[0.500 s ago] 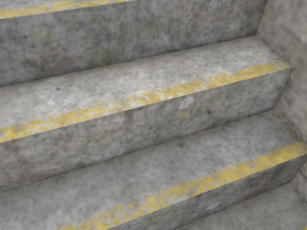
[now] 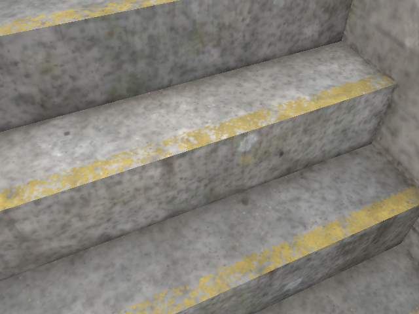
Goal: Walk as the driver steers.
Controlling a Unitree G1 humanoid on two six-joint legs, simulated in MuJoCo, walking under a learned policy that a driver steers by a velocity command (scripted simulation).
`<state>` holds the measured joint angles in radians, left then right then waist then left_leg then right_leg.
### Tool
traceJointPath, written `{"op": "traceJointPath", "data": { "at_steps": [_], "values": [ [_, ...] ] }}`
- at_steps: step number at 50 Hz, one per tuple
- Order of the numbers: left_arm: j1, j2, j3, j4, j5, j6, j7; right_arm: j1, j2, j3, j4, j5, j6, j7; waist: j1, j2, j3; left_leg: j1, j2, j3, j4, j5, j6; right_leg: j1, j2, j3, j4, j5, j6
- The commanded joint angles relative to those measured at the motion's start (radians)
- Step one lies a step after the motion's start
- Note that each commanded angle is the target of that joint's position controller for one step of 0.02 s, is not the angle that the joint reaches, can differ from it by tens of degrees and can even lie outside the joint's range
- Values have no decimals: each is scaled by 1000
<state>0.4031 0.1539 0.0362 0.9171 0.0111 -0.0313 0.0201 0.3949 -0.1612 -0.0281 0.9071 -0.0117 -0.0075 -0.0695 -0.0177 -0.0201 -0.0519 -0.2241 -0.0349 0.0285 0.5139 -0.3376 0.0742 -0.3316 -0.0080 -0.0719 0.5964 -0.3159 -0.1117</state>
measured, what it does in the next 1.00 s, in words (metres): climbs: left foot 0.21 m higher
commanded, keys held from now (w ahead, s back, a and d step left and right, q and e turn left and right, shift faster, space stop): w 1.00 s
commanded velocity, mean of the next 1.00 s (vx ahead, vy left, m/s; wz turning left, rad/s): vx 0.45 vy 0.00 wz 0.00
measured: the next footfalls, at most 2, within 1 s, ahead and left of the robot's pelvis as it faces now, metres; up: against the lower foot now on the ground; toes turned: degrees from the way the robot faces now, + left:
left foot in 0.54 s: +0.27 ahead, +0.07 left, +0.21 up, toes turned +11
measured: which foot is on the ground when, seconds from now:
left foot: down 0.00-0.10, up 0.12-0.52, down 0.54-1.00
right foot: down 0.00-0.52, up 0.54-1.00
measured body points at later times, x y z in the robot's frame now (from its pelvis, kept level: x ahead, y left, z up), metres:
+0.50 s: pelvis +0.13 -0.03 +0.05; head +0.19 -0.03 +0.50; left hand +0.05 +0.17 -0.09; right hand +0.45 -0.09 +0.02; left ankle +0.22 +0.05 -0.49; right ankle +0.04 -0.11 -0.70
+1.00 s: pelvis +0.24 -0.12 +0.22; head +0.24 -0.14 +0.66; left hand +0.32 +0.11 +0.10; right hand +0.29 -0.37 +0.06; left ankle +0.22 +0.06 -0.51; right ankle +0.33 -0.23 -0.46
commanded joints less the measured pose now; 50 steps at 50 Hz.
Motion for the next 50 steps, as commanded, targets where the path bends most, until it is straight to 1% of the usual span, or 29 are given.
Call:
{"op": "traceJointPath", "data": {
  "at_steps": [1,5,6,7,8,9,11,13,15,16,17,19,20,21,23,24,25,26,27,28,29,30,31,34,36,41,46,48,50],
  "values": [
    [-54,39,6,-93,7,-27,-18,54,-150,-43,-13,10,-6,3,-20,136,161,-33,313,-456,-299,-475,231,-250,-28,-12,102,-8,-26],
    [215,64,10,-28,16,-36,-8,-149,-141,-40,-33,9,-27,31,148,-37,123,-412,165,-200,20,-248,152,244,-48,67,-137,-76,-70],
    [268,140,30,-15,23,-40,5,-197,-97,-21,-59,31,-43,46,165,-288,95,-551,34,-32,300,-43,98,343,-207,371,-319,-232,-130],
    [343,162,45,11,20,-26,14,-152,-89,-20,-44,19,-64,55,180,-366,19,-672,-1,51,613,-34,60,471,-322,619,-467,-344,-204],
    [318,123,36,8,20,-28,21,-134,-121,-40,-14,-14,-77,61,170,-181,7,-698,-11,22,1040,-38,24,444,-362,667,-483,-245,-245],
    [254,148,38,5,31,-35,26,-206,-71,-35,-39,-13,-92,61,155,-76,29,-835,-17,-29,1470,6,20,416,-358,601,-451,-83,-253],
    [220,122,30,57,41,-59,13,-412,77,24,-210,-14,-117,50,118,5,49,-1146,8,-62,1977,27,62,451,-335,419,-368,62,-209],
    [205,49,0,99,39,-94,-4,-430,100,50,-283,-23,-99,45,62,93,78,-1228,29,-91,2043,-26,95,413,-289,309,-327,100,-120],
    [156,30,-16,113,41,-105,-19,-448,128,78,-333,-6,-84,50,5,90,134,-1241,24,-100,2065,-39,119,250,-283,230,-372,160,-77],
    [251,-9,-25,141,33,-103,-14,-521,113,84,-341,-25,-79,46,78,113,115,-1291,35,-27,1978,-54,118,355,-222,229,-324,306,-41],
    [197,29,-26,141,24,-105,-12,-515,113,96,-374,-11,-69,50,9,79,119,-1207,40,6,1819,-36,117,282,-227,156,-393,433,-6],
    [204,52,-28,150,7,-111,-3,-602,82,103,-415,-10,-33,52,30,36,109,-1027,68,135,1561,4,94,168,-192,104,-533,535,-10],
    [199,56,-28,158,-13,-104,22,-630,115,119,-441,-11,-19,49,8,-19,96,-906,102,107,1417,-8,101,168,-195,88,-581,673,-37],
    [114,81,-26,117,-45,-85,33,-541,108,135,-398,26,-14,47,-30,-22,41,-529,45,195,1050,-113,111,17,-143,-70,-621,1029,-51],
    [191,160,-10,111,-58,-96,56,-369,72,120,-312,89,-4,20,-62,-216,-136,-252,-83,212,898,-359,95,172,-229,-3,-343,2057,-130],
    [308,94,-20,113,-86,-101,41,-416,54,101,-286,80,-47,20,34,-97,-287,75,-36,94,840,-269,165,-48,-190,87,-81,2099,-52],
    [265,269,23,94,-80,-131,5,-151,14,76,-254,67,-23,2,-118,-164,-502,127,-42,-20,695,-269,131,96,-209,57,71,1905,-86],
    [202,274,39,45,-68,-153,-31,-69,-54,49,-157,34,-5,-3,-88,-6,-572,197,-54,-21,623,-355,110,56,-171,44,211,1676,-107],
    [82,223,35,-1,-28,-167,-57,-32,-116,9,-73,7,18,4,-107,213,-532,241,37,-230,491,-375,146,-141,-41,60,548,916,-95],
    [-75,72,23,-51,36,-154,-70,-146,-169,-36,-69,-34,35,1,-80,223,-396,91,201,-578,199,-554,215,-385,115,215,1127,411,-51],
    [-201,18,22,-156,51,-115,-57,-311,-184,-52,-103,-50,34,-1,-47,69,-222,-160,275,-651,63,-703,207,-534,152,282,1409,370,-36],
    [-237,-48,-2,-218,65,-79,-47,-404,-136,-45,-66,-43,17,4,38,10,24,-400,306,-605,48,-745,149,-650,124,276,1406,388,-34],
    [-187,-90,-20,-239,62,-52,-36,-413,-62,-29,-3,-29,-5,16,119,-17,140,-524,305,-518,51,-711,91,-697,90,285,1343,341,-26],
    [-18,-59,-18,-190,22,-19,-20,-366,34,-5,84,-41,-55,37,191,73,142,-560,296,-327,-31,-515,83,-733,98,250,1470,318,7],
    [-59,-56,-18,-213,-3,-16,-15,-285,-32,-21,130,-23,-78,45,181,76,141,-491,325,-278,-96,-491,89,-800,67,241,1419,334,28],
    [-139,7,9,-242,-15,4,-22,-207,-174,-68,106,-3,-121,17,142,93,83,-345,379,-225,-226,-530,117,-775,-35,138,1195,369,65],
    [-180,29,20,-225,0,3,-50,-130,-195,-101,85,-46,-128,5,88,145,4,-111,364,-75,-288,-488,67,-556,-142,3,727,169,29],
    [-104,52,24,-174,-25,4,-59,-160,-191,-97,76,-23,-114,-12,107,143,-6,-247,277,51,-196,-497,83,-136,-67,-162,321,2,-4],
    [184,55,33,-93,-13,11,-40,-205,-241,-98,70,-39,-106,0,234,132,-30,-248,296,31,-28,-530,117,143,-92,-155,116,58,-33]
  ]
}}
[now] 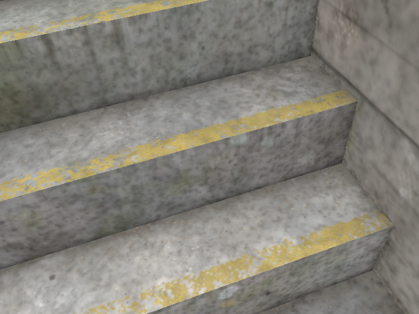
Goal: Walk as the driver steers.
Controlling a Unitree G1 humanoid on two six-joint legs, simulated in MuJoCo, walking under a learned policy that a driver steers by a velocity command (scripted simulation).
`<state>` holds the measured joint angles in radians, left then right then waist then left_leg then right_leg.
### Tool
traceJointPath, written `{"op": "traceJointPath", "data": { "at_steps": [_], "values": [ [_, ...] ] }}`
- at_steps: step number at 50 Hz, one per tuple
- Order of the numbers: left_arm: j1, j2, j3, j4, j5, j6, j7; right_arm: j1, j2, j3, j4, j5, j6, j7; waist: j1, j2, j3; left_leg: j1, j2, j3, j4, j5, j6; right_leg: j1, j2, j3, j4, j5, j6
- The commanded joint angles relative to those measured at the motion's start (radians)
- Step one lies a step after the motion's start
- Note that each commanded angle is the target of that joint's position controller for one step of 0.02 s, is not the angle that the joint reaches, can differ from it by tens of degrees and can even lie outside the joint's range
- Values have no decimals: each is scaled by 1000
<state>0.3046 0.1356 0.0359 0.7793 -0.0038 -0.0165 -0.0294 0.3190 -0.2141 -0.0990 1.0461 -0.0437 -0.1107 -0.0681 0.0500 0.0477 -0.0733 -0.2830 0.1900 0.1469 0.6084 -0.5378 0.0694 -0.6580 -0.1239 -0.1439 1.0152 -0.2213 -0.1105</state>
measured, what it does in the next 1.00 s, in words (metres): climbs, turning left: right foot, then left foot 0.22 m higher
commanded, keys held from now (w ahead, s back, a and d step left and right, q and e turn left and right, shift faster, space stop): w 0.08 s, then w+q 0.92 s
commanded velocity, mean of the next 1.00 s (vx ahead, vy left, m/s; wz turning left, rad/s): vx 0.50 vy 0.00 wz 0.41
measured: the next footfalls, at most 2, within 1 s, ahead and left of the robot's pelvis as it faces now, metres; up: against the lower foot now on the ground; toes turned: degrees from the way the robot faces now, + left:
right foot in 0.04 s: +0.11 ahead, -0.13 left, +0.00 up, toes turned -10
left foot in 0.58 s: +0.32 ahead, -0.04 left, +0.22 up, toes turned +14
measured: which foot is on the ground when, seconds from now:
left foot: down 0.00-0.02, up 0.04-0.56, down 0.58-1.00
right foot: up 0.00-0.02, down 0.04-0.58, up 0.60-0.98, down 1.00-1.00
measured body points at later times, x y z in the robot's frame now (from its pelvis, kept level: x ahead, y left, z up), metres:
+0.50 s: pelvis +0.18 -0.09 +0.02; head +0.21 -0.12 +0.47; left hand +0.02 +0.08 -0.10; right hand +0.47 -0.16 -0.06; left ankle +0.28 +0.00 -0.47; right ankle +0.07 -0.13 -0.73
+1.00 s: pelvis +0.42 -0.09 +0.25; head +0.51 -0.07 +0.69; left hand +0.69 +0.10 +0.22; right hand +0.44 -0.36 +0.12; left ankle +0.29 -0.04 -0.50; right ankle +0.60 -0.15 -0.31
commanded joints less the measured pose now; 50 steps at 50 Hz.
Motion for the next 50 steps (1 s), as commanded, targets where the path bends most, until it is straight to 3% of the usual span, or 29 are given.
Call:
{"op": "traceJointPath", "data": {
  "at_steps": [1,2,3,4,5,6,9,13,17,20,22,25,27,28,29,30,31,32,34,36,38,40,42,44,46,47,48,49,50],
  "values": [
    [355,63,32,117,10,-13,4,-97,-109,-6,-65,-28,16,22,164,-85,19,-138,-22,-25,186,-184,108,486,79,-92,-496,-88,-19],
    [388,51,23,161,45,-35,-4,-83,9,28,-87,-13,18,50,129,-215,39,-254,-99,-4,583,17,107,535,84,-47,-466,-68,43],
    [369,28,1,166,54,-54,-1,-114,144,61,-109,26,-7,64,111,-190,78,-546,-156,-250,1061,181,87,555,29,175,-390,-80,111],
    [341,153,27,119,79,-63,15,87,177,57,-166,51,-7,63,1,-446,-104,-723,-245,-350,1317,230,6,676,-245,898,-831,-382,36],
    [269,147,29,129,74,-73,25,-80,131,57,-245,40,-10,55,-18,-345,0,-904,-217,-290,1522,367,-17,629,-364,1019,-995,-729,30],
    [189,110,19,127,46,-89,43,-276,126,77,-348,-4,-17,62,-25,-241,157,-988,-149,-257,1567,492,-22,506,-321,815,-903,-566,-5],
    [257,-13,-17,215,48,-147,61,-294,102,82,-342,9,5,63,-4,-16,142,-983,-177,-333,1631,592,44,444,-244,453,-732,-165,79],
    [304,40,-7,291,52,-176,58,-299,155,92,-340,47,66,28,-32,-12,193,-1146,-243,-274,1844,496,85,469,-219,267,-753,-27,101],
    [344,-16,-35,321,36,-171,52,-483,185,117,-410,59,91,4,-28,8,224,-1172,-236,-162,1697,511,101,400,-118,55,-787,122,175],
    [426,61,-29,353,5,-155,100,-616,214,142,-465,83,120,12,5,-162,199,-1110,-227,-36,1505,418,122,454,-118,27,-930,363,140],
    [484,72,-23,359,-19,-135,138,-582,196,143,-423,89,130,18,29,-114,119,-1064,-219,49,1358,275,136,681,-102,-57,-959,660,106],
    [369,153,-15,273,-65,-116,183,-351,160,162,-336,115,141,18,-86,-222,-40,-526,-346,243,918,-115,154,679,-154,-172,-742,1992,93],
    [249,241,7,172,-107,-107,160,-132,48,132,-307,61,145,29,-181,-314,-190,-285,-404,182,745,-265,189,696,-227,-124,-339,2372,-15],
    [285,205,4,109,-100,-102,144,-108,-8,112,-282,52,128,34,-121,-225,-261,18,-390,86,609,-181,246,421,-165,-71,-117,2193,38],
    [131,318,35,41,-68,-124,100,10,-13,98,-288,48,131,39,-218,-184,-344,150,-354,-144,333,-52,218,340,-131,-32,122,1479,-20],
    [-74,250,37,-57,15,-123,54,-48,-66,53,-263,22,154,19,-184,53,-278,173,-223,-676,16,-257,318,-46,133,62,561,306,-10],
    [-158,134,7,-110,88,-114,29,-105,-85,26,-300,-2,156,11,-171,-25,-205,60,-58,-1072,-157,-468,361,-266,167,270,998,204,-5],
    [-239,24,-19,-178,104,-91,38,-118,-97,18,-268,0,132,10,-139,-99,-59,-85,-35,-1082,-200,-529,313,-363,155,307,1134,197,-11],
    [-188,-93,-65,-232,84,-68,71,-89,5,50,-160,-4,82,18,-9,-210,229,-352,-64,-870,-178,-329,202,-539,135,280,1242,106,1],
    [-69,-65,-72,-219,74,-47,96,-86,13,55,-148,-3,49,49,55,-222,230,-369,-132,-672,-169,-96,128,-533,92,261,1144,132,32],
    [-204,-43,-83,-260,44,-17,113,-104,-29,44,-155,34,18,75,42,-137,313,-469,-183,-518,-203,-6,117,-535,70,163,974,135,62],
    [-361,-104,-100,-320,31,-4,137,42,-50,40,-112,-1,-8,83,-38,4,250,-287,-159,-540,-257,169,163,-727,69,102,1238,82,35],
    [-443,-77,-100,-356,32,-27,148,125,-85,22,-94,-1,-31,79,-92,121,194,-66,-100,-583,-318,271,192,-882,42,135,1380,-124,26],
    [-555,-56,-104,-396,51,-41,140,199,-66,18,-78,19,-19,43,-143,35,163,-12,-145,-547,-346,280,159,-782,-10,171,1121,-163,6],
    [-598,-30,-107,-433,40,-31,111,242,-117,-1,-115,38,4,9,-170,-45,107,21,-117,-534,-476,570,211,-600,8,5,778,-127,40],
    [-624,-90,-127,-447,23,-20,106,212,-146,-22,-126,43,28,-2,-153,8,19,-83,-70,-466,-567,873,190,-217,43,1,503,-320,-7],
    [-480,-56,-105,-377,-12,-11,103,167,-158,-18,-177,24,37,10,-98,-17,-104,-157,-101,-402,-465,1251,160,144,128,-96,352,-391,-10],
    [-243,55,-36,-310,-24,-13,118,109,-214,-40,-217,32,10,25,16,60,-322,-30,-104,-423,-166,1902,146,397,155,20,285,-439,-8],
    [46,175,13,-274,-17,-14,127,-49,-347,-87,-261,62,-38,50,214,113,-509,29,-92,-413,138,2081,127,593,142,124,71,-365,-3]
  ]
}}
Keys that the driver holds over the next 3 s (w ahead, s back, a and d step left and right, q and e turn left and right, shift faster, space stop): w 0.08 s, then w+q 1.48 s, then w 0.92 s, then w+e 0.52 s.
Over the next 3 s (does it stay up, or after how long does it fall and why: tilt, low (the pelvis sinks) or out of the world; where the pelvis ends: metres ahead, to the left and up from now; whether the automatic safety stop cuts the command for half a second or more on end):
stays up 0.74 0.35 0.67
